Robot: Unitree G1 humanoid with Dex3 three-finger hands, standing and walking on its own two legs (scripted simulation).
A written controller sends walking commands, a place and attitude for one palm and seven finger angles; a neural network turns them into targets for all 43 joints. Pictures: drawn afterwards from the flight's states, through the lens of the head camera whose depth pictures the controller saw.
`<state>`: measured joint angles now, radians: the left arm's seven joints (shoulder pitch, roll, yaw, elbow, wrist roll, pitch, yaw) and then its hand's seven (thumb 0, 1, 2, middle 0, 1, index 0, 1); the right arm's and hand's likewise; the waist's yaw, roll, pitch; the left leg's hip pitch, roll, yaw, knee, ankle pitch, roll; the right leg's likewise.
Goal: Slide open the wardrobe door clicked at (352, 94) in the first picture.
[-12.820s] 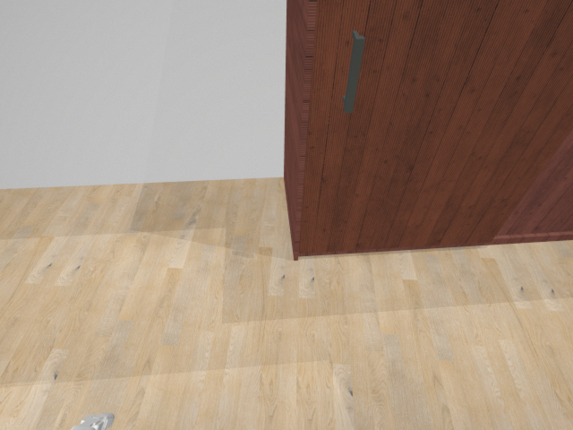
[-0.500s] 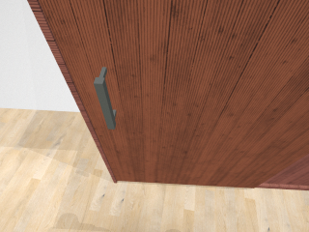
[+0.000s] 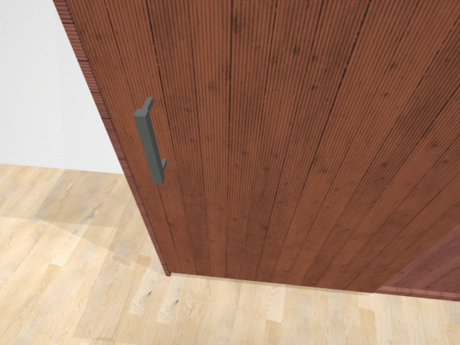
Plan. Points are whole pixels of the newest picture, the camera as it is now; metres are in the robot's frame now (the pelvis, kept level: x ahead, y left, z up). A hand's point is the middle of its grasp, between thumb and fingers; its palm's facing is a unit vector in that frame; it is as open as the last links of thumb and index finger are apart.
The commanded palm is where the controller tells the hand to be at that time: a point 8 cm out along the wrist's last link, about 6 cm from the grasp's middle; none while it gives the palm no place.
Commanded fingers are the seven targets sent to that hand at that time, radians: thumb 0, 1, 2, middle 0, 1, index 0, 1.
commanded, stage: come to a stop and stand still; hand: left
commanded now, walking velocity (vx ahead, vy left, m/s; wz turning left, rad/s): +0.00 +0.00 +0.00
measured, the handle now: (154, 143) +0.47 +0.19 +0.08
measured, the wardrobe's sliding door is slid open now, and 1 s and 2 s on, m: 0.00 0.00 0.00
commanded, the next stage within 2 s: look again from close up in 0.14 s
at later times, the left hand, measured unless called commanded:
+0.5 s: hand out of the picture +0.02 +0.22 -0.18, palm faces -0.02 -0.98 -0.21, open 7.4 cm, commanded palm none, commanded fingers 0.00 0.90 0.90 -0.20 -0.30 -0.20 -0.30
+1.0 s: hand out of the picture +0.01 +0.23 -0.18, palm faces -0.04 -0.98 -0.19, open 7.4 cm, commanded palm none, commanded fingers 0.00 0.90 0.90 -0.20 -0.30 -0.20 -0.30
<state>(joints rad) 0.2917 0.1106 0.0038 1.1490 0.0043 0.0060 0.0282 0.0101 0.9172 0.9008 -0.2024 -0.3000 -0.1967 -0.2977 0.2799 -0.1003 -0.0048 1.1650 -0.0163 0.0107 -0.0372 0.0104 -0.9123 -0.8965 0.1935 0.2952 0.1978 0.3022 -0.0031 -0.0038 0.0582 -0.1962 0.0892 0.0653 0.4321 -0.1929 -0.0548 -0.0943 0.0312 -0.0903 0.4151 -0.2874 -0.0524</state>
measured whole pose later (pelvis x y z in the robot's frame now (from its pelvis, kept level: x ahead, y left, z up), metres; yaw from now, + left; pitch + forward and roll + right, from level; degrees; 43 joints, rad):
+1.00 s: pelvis +0.01 +0.06 +0.00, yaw -3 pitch -1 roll +0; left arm 0.29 0.15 -0.02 1.11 0.01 0.00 0.04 0.01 0.91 0.90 -0.20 -0.30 -0.20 -0.30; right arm 0.28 -0.15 0.02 1.10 -0.01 -0.02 -0.03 0.01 -0.92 -0.90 0.20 0.30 0.20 0.30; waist 0.00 -0.01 0.05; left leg -0.20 -0.02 0.10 0.47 -0.27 0.05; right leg -0.15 -0.06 -0.01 0.48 -0.32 0.04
